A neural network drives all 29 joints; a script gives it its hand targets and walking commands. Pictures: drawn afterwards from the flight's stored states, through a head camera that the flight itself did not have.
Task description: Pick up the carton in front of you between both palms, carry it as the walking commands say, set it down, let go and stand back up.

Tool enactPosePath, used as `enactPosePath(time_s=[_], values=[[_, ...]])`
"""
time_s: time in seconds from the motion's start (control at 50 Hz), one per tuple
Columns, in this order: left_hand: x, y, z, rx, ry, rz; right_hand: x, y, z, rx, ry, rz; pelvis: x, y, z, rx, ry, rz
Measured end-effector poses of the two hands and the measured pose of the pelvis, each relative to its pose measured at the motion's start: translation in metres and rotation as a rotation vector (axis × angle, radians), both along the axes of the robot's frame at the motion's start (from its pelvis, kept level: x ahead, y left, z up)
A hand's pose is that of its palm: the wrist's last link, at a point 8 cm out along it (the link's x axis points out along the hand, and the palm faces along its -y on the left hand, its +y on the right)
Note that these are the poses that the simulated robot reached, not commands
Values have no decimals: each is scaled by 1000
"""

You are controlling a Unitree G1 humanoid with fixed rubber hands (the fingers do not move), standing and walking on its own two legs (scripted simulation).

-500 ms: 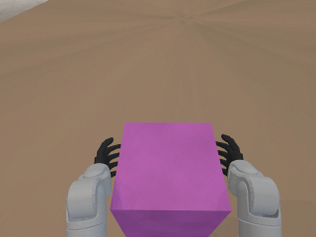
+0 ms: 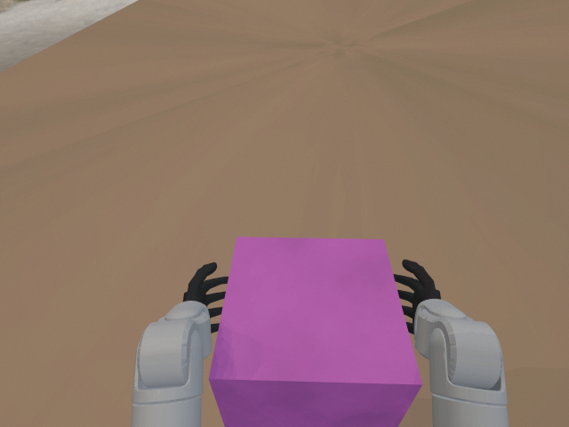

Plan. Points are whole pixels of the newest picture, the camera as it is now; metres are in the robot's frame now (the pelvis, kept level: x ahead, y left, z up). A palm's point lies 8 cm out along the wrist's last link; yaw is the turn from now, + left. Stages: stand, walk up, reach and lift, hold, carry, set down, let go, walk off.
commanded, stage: carry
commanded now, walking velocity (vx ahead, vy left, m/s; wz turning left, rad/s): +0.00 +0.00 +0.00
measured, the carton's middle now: (307, 348) +0.26 +0.00 +0.00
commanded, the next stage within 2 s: none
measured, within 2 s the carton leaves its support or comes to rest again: neither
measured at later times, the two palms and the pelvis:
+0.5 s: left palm (186, 293) +0.30 +0.16 +0.09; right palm (400, 282) +0.31 -0.13 +0.09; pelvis +0.05 +0.01 +0.00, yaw +1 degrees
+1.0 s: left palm (185, 324) +0.27 +0.17 +0.05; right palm (398, 314) +0.28 -0.13 +0.05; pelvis +0.01 +0.02 +0.00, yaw +1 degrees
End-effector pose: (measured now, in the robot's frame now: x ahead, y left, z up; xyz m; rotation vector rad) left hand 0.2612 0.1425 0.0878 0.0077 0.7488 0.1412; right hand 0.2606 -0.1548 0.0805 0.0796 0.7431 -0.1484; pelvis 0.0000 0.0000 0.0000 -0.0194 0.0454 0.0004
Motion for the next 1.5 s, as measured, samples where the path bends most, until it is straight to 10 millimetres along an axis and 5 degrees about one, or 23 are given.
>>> enactPosePath(time_s=[0.08, 0.24, 0.38, 0.92, 1.18, 1.5], values=[[14, 1, -6, -3, 26, 13, 17, 1, -6, 1, 26, 9, 17, -2, 5, 7, 6, 3], [41, 12, 7, -27, -69, 35, 51, 12, 15, -25, -69, 31, 45, 1, 1, 1, 24, 13], [44, 19, 2, -33, -51, 39, 55, 19, 12, -32, -51, 36, 53, 7, -3, 2, 20, 16], [10, 26, -27, 13, -37, 4, 18, 25, -20, -81, -40, 67, 15, 15, 0, 17, -23, 13], [20, 24, -51, 43, -52, -21, 27, 24, -44, -109, -57, 84, 0, 14, 1, 24, -23, 13], [23, 25, -49, 41, -83, -15, 31, 25, -41, -100, -88, 78, 3, 15, -1, 20, -19, 15]])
